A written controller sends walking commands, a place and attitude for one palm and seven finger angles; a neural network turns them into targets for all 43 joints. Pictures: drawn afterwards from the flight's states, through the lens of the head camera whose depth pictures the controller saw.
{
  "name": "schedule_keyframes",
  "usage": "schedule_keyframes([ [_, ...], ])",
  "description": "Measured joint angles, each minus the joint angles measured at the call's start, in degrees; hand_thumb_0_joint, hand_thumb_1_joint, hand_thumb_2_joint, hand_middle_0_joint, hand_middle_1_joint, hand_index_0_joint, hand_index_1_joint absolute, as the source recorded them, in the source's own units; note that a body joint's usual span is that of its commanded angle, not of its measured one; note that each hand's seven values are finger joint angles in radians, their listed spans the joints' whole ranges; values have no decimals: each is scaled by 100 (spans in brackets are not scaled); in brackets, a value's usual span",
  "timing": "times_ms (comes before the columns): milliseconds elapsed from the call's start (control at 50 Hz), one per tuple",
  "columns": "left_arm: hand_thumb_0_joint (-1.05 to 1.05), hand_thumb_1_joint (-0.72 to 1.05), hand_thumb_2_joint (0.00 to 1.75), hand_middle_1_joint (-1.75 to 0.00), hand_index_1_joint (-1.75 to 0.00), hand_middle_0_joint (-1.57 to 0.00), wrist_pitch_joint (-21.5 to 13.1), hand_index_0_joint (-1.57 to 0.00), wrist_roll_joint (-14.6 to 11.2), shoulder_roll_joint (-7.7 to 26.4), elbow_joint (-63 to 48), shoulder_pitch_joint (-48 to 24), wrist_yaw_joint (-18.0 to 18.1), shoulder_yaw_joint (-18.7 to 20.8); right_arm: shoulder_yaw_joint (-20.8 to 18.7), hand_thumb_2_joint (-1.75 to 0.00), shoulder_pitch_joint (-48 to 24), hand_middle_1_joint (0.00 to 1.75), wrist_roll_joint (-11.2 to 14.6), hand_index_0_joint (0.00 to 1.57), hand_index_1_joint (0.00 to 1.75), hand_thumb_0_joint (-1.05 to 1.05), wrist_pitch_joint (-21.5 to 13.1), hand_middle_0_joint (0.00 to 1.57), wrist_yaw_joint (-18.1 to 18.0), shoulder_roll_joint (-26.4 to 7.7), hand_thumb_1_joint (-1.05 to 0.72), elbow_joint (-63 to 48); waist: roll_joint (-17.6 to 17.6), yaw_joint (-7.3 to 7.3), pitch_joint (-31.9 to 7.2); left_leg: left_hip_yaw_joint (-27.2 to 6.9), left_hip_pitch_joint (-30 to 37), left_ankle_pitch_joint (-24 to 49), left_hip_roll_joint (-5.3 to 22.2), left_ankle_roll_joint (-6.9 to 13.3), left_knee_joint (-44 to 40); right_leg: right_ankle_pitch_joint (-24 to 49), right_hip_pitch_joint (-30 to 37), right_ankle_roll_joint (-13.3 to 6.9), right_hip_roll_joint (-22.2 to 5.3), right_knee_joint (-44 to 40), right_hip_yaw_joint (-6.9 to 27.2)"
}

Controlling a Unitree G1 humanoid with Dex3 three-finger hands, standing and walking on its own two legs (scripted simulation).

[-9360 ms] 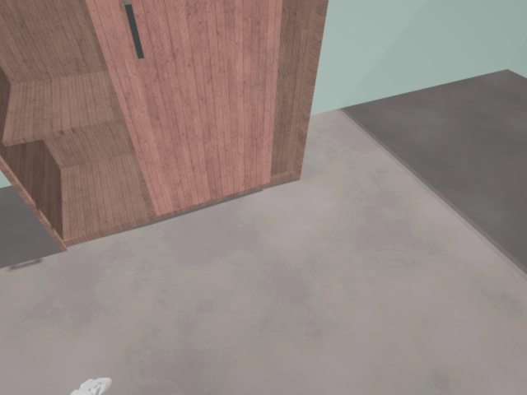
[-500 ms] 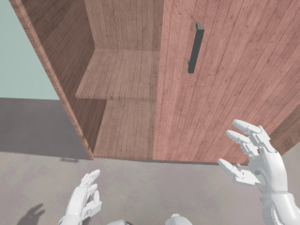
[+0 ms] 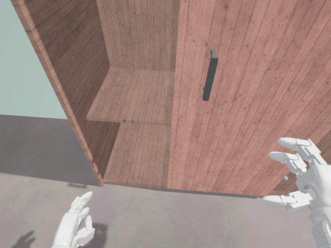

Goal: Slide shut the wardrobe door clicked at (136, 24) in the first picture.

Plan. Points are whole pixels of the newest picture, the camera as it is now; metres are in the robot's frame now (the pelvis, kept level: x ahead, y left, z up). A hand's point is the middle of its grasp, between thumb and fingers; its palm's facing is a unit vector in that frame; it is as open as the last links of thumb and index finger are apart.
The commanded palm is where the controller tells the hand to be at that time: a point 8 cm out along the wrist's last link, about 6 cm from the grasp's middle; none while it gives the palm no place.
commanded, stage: raise the hand with hooked fingers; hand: right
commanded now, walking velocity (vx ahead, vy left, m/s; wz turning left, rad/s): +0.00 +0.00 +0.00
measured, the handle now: (209, 76) +0.56 -0.11 +0.14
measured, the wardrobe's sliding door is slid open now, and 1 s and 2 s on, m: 0.41 0.41 0.41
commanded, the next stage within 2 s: move the hooked fingers beside the handle in 0.90 s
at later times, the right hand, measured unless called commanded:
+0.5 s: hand (318, 146) +0.29 -0.28 +0.17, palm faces +0.12 +0.99 -0.05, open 14.0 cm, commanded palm +0.24 -0.31 +0.16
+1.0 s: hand (297, 145) +0.29 -0.25 +0.16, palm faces +0.10 +0.99 -0.05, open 14.0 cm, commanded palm +0.26 -0.29 +0.16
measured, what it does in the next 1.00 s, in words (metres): stands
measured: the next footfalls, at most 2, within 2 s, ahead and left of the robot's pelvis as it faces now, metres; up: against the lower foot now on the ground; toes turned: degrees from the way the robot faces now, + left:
none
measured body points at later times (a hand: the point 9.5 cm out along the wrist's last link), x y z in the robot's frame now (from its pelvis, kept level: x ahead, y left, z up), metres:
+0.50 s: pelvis +0.01 +0.01 +0.02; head +0.00 +0.02 +0.47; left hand +0.19 +0.23 -0.06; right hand +0.27 -0.33 +0.18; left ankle +0.00 +0.11 -0.71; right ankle +0.03 -0.09 -0.71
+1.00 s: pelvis +0.01 +0.02 +0.02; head +0.00 +0.05 +0.47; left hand +0.19 +0.26 -0.06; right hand +0.28 -0.30 +0.17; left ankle +0.00 +0.11 -0.71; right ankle +0.03 -0.09 -0.71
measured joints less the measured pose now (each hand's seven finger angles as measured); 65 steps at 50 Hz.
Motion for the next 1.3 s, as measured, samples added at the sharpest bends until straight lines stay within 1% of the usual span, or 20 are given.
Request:
schedule_keyframes([
  [60, 1, 91, 90, -30, -30, -20, -18, -21, 12, -86, -38, -85, -25, -81, -168, -36, -222, 111, 29, 30, 112, 0, 44, 29, -33, -53, 37, 11, 5, -57, 6, -5, 174, 49, 12, -9, -149, 52, 176, -3, 19, -155, -4],
  [100, 1, 91, 90, -30, -30, -20, -1, -21, 1, -124, -46, -126, -32, -143, -267, -34, -410, 114, 50, 30, 114, 0, 127, 29, 25, -108, 41, 89, -7, -110, 15, -2, 278, 84, 17, -12, -246, 88, 276, -5, 29, -249, 1],
  [180, 1, 90, 90, -30, -30, -20, 73, -21, -46, -166, -27, -188, 3, -256, -389, -32, -723, 117, 81, 30, 117, 0, 462, 30, 269, -245, 46, 347, -45, -194, 44, 4, 440, 163, 22, -15, -431, 169, 436, -9, 42, -432, 8],
  [260, 1, 90, 90, -30, -30, -20, 121, -21, -63, -176, 8, -201, 44, -305, -460, -31, -872, 119, 45, 30, 119, -1, 765, 30, 424, -340, 48, 453, -76, -224, 104, 9, 583, 240, 19, -11, -604, 246, 577, -4, 47, -602, 15],
  [300, 1, 90, 90, -30, -30, -20, 136, -21, -58, -173, 45, -187, 56, -315, -521, -31, -920, 119, 38, 30, 119, -1, 813, 30, 450, -375, 49, 445, -80, -228, 122, 10, 659, 273, 10, -5, -686, 276, 651, 4, 43, -680, 18],
  [360, 1, 90, 90, -30, -30, -20, 161, -21, -64, -168, 126, -158, 76, -321, -664, -31, -1055, 119, 63, 31, 120, -1, 785, 30, 473, -443, 50, 512, -63, -221, 131, 18, 768, 309, -2, 10, -793, 316, 760, 22, 36, -789, 29],
  [460, 1, 90, 90, -30, -30, -20, 224, -21, -114, -109, 230, -126, 125, -306, -880, -30, -1446, 120, 101, 31, 120, -1, 857, 30, 572, -648, 50, 935, -51, -183, 162, 38, 884, 358, -25, 44, -926, 377, 878, 56, 21, -931, 53],
  [520, 1, 90, 90, -30, -30, -20, 247, -21, -144, -44, 228, -104, 115, -264, -869, -30, -1497, 120, 110, 30, 120, -1, 975, 30, 673, -700, 50, 1117, -68, -144, 156, 25, 864, 374, -37, 57, -950, 400, 875, 69, 9, -975, 41],
  [560, 1, 90, 90, -30, -30, -20, 250, -21, -149, 2, 209, -87, 98, -221, -807, -30, -1415, 120, 89, 30, 120, -1, 1032, 30, 716, -655, 50, 1090, -88, -118, 156, 6, 852, 374, -46, 63, -949, 400, 876, 75, -2, -989, 23],
  [620, 1, 90, 90, -30, -30, -20, 234, -21, -131, 41, 196, -70, 74, -161, -736, -30, -1210, 120, 75, 30, 120, -1, 1001, 30, 696, -513, 50, 910, -109, -81, 153, -31, 861, 367, -62, 73, -953, 390, 912, 85, -19, -1015, -12],
  [680, 1, 90, 90, -30, -30, -20, 218, -21, -106, 17, 217, -56, 66, -134, -791, -30, -1072, 120, 104, 31, 120, -1, 864, 30, 600, -414, 50, 798, -74, -59, 121, -60, 882, 351, -81, 90, -953, 382, 961, 106, -39, -1050, -38],
  [740, 1, 90, 90, -30, -30, -20, 199, -21, -109, -16, 244, -56, 78, -125, -903, -30, -1135, 120, 104, 31, 120, -1, 760, 30, 477, -402, 50, 874, -40, -62, 135, -52, 907, 336, -105, 117, -949, 374, 989, 135, -62, -1053, -28],
  [800, 1, 90, 90, -30, -30, -20, 178, -21, -126, -13, 255, -71, 103, -117, -937, -30, -1257, 120, 60, 31, 120, -1, 756, 30, 410, -418, 50, 975, -66, -83, 177, -32, 926, 337, -122, 136, -956, 375, 997, 153, -77, -1047, -7],
  [940, 1, 90, 90, -30, -30, -20, 146, -21, -140, -14, 265, -118, 128, -125, -805, -30, -1215, 120, 79, 30, 120, -1, 793, 30, 585, -424, 50, 995, -141, -86, 132, -40, 886, 334, -128, 146, -950, 387, 977, 166, -83, -1074, -13],
  [1020, 1, 90, 90, -30, -30, -20, 137, -21, -136, -35, 272, -138, 125, -134, -847, -30, -1207, 120, 123, 31, 120, -1, 768, 30, 573, -402, 50, 1029, -142, -80, 101, -48, 876, 320, -135, 154, -936, 379, 976, 176, -90, -1072, -19],
  [1100, 1, 90, 90, -30, -30, -20, 134, -21, -148, -36, 292, -157, 145, -133, -858, -30, -1389, 120, 90, 31, 120, -1, 758, 30, 493, -399, 51, 1215, -136, -96, 133, -27, 856, 317, -135, 157, -917, 379, 943, 181, -91, -1044, 2],
  [1180, 1, 90, 90, -30, -30, -20, 139, -21, -157, -22, 325, -164, 184, -130, -742, -30, -1649, 120, 1, 31, 120, -1, 735, 30, 439, -382, 51, 1397, -131, -104, 171, -5, 831, 322, -125, 152, -905, 387, 905, 172, -79, -1022, 23],
  [1300, 1, 90, 90, -30, -30, -20, 147, -21, -150, -30, 368, -151, 199, -133, -485, -30, -2004, 120, -91, 30, 120, -1, 658, 30, 340, -284, 51, 1565, -119, -38, 154, -28, 802, 326, -93, 130, -896, 397, 894, 147, -49, -1042, 0],
])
